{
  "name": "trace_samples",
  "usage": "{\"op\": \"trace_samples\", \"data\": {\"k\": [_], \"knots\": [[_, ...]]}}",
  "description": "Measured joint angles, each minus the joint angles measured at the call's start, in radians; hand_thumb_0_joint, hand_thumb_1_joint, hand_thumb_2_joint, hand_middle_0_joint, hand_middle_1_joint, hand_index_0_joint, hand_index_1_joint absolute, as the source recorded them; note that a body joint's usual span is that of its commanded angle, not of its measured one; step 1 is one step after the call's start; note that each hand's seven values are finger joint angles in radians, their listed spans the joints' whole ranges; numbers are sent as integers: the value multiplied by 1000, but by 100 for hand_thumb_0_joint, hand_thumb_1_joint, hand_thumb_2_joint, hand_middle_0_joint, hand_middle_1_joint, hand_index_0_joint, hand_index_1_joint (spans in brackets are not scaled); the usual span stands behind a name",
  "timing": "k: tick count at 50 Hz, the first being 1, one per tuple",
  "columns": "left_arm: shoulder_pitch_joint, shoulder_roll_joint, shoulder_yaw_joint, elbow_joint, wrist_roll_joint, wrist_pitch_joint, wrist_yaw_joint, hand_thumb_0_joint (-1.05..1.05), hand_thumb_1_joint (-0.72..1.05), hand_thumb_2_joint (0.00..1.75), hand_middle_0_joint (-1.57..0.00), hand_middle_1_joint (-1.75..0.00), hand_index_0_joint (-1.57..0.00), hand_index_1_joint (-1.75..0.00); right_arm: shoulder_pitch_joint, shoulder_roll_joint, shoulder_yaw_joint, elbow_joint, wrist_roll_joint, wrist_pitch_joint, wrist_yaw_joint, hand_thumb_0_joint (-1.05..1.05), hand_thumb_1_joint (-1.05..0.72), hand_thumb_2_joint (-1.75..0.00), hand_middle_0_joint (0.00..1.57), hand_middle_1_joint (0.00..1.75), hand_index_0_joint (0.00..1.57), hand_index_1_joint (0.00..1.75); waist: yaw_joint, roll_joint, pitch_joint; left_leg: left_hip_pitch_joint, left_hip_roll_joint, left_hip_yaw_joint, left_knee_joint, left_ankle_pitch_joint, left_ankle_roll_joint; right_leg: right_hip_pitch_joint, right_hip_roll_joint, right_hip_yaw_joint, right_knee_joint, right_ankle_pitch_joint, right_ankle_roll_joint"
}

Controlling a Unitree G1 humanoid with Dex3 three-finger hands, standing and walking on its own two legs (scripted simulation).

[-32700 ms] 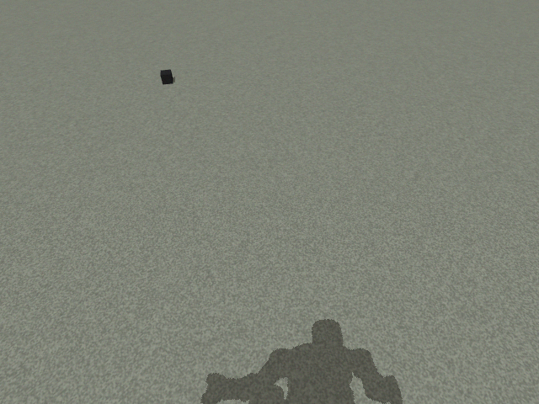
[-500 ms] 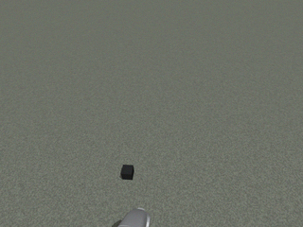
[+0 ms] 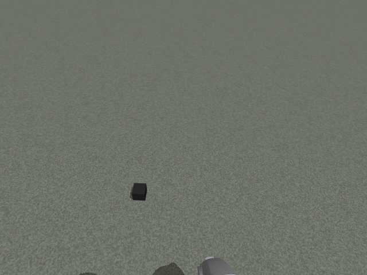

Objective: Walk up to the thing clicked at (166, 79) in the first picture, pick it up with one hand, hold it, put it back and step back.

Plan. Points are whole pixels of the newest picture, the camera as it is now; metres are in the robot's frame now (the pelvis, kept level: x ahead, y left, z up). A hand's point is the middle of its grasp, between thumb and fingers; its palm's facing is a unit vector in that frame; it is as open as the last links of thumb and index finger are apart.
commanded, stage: walk up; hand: left
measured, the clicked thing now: (139, 191) +0.78 +0.18 -0.74
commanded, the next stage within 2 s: none
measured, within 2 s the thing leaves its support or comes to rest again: neither
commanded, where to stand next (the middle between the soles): +0.39 -0.04 m, yaw -2 degrees
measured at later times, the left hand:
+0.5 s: hand out of the picture +0.08 +0.21 -0.13, palm faces -0.01 -0.91 -0.42, open 7.4 cm
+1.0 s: hand (78, 228) +0.31 +0.27 -0.14, palm faces -0.08 -0.91 -0.40, open 7.4 cm
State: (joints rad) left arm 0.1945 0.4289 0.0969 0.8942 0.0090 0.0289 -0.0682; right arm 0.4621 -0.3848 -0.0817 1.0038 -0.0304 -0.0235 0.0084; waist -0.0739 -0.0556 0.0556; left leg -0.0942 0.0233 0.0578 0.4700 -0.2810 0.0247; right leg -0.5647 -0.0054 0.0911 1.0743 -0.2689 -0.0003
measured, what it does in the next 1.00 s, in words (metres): walks ahead: right foot, then left foot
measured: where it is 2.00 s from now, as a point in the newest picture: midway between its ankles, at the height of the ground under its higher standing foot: outside the picture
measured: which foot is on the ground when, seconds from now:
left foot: down 0.00-0.24, up 0.26-0.64, down 0.66-1.00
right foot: up 0.00-0.20, down 0.22-0.70, up 0.72-1.00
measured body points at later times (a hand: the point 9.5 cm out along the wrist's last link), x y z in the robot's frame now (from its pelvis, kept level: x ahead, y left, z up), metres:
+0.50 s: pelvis +0.11 -0.06 +0.00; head +0.14 -0.09 +0.45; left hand +0.09 +0.26 -0.10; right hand +0.21 -0.38 -0.13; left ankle +0.19 +0.08 -0.69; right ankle +0.08 -0.18 -0.74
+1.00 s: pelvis +0.24 -0.01 +0.00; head +0.27 -0.01 +0.44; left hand +0.31 +0.32 -0.12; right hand +0.30 -0.33 -0.11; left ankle +0.27 +0.07 -0.74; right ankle +0.33 -0.17 -0.70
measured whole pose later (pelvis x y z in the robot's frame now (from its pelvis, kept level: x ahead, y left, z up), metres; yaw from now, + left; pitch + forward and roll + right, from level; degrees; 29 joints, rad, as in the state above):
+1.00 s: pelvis +0.24 -0.01 +0.00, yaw -2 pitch -3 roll +0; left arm 0.30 0.43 0.04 0.88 0.00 -0.06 0.00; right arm 0.27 -0.38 -0.04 0.84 -0.01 -0.03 0.04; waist -0.02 -0.02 0.12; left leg -0.22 -0.02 0.09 0.51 -0.24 0.07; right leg -0.48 -0.09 -0.01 0.80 -0.27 0.00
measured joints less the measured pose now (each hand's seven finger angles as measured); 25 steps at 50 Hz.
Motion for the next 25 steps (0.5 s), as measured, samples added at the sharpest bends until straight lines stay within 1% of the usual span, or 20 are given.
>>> {"op": "trace_samples", "data": {"k": [3,5,7,10,11,12,13,14,15,17,18,21,25], "knots": [[30,-1,-5,9,-9,-11,-15,1,90,90,-20,-30,-20,-30,-22,6,8,-2,-6,-21,7,0,-90,-89,20,30,21,30,27,12,-1,26,22,24,-36,9,-14,5,-21,5,-59,59,16],[51,-3,-10,24,-11,-7,-23,1,90,90,-20,-30,-20,-30,-48,5,8,-15,-7,-30,11,1,-90,-89,20,30,21,30,38,23,-1,34,32,36,-49,7,-20,42,-45,-12,-144,72,21],[70,-5,-15,38,-10,-6,-27,1,90,90,-20,-30,-20,-30,-75,-2,9,-34,-5,-35,15,0,-90,-89,20,30,21,31,50,36,-3,30,41,45,-47,-5,-22,100,-69,-41,-255,58,18],[100,-3,-16,54,-5,-15,-25,1,90,90,-20,-30,-20,-30,-115,-18,9,-67,-7,-33,21,0,-89,-89,21,30,21,31,73,49,-10,8,54,64,6,-56,-20,206,-87,-87,-407,-13,1],[110,0,-15,59,-2,-24,-21,1,90,90,-20,-30,-20,-30,-124,-23,9,-81,-8,-30,22,0,-89,-89,21,30,21,31,79,53,-12,-9,62,66,49,-89,-13,247,-84,-98,-460,-20,-2],[109,-9,-12,68,1,-38,-12,1,90,90,-20,-30,-20,-30,-137,-37,8,-91,-8,-27,20,0,-89,-89,21,30,21,31,84,84,-1,-34,91,51,121,-134,12,262,-60,-114,-469,4,5],[110,-20,-12,69,5,-53,-2,1,90,90,-20,-30,-20,-30,-148,-48,6,-97,-6,-21,17,0,-90,-89,20,30,21,31,86,118,13,-71,109,12,222,-171,33,268,-37,-137,-448,-8,7],[116,-27,-15,63,8,-70,8,1,90,90,-20,-30,-20,-30,-155,-53,7,-99,-1,-13,14,0,-90,-89,20,30,21,30,91,133,21,-117,92,-37,335,-192,37,269,-30,-150,-427,-28,5],[126,-33,-19,57,8,-83,15,1,90,90,-20,-30,-20,-30,-164,-54,9,-97,2,-4,13,0,-90,-89,20,30,21,30,104,134,23,-162,60,-67,433,-199,36,273,-30,-152,-419,-42,1],[152,-49,-30,49,-2,-100,22,1,90,90,-20,-30,-20,-30,-191,-57,14,-92,12,4,16,0,-90,-89,20,30,20,30,127,136,26,-244,14,-87,554,-178,29,299,-32,-146,-452,-40,-6],[164,-57,-36,47,-6,-106,24,1,90,90,-20,-30,-20,-30,-205,-59,15,-95,20,2,19,0,-90,-89,20,30,20,30,131,140,33,-280,-1,-99,579,-154,26,321,-32,-148,-485,-30,-5],[197,-65,-51,41,-13,-118,34,1,90,90,-21,-30,-20,-30,-234,-58,16,-116,32,-6,29,0,-90,-89,20,30,20,30,138,140,51,-363,-18,-119,561,-93,14,380,-35,-155,-561,-14,-5],[226,-55,-55,22,-9,-124,47,1,90,90,-21,-30,-20,-30,-262,-44,13,-134,27,8,47,0,-90,-89,20,30,20,30,143,130,68,-423,-7,-125,443,-24,-4,439,-34,-175,-609,-25,-3]]}}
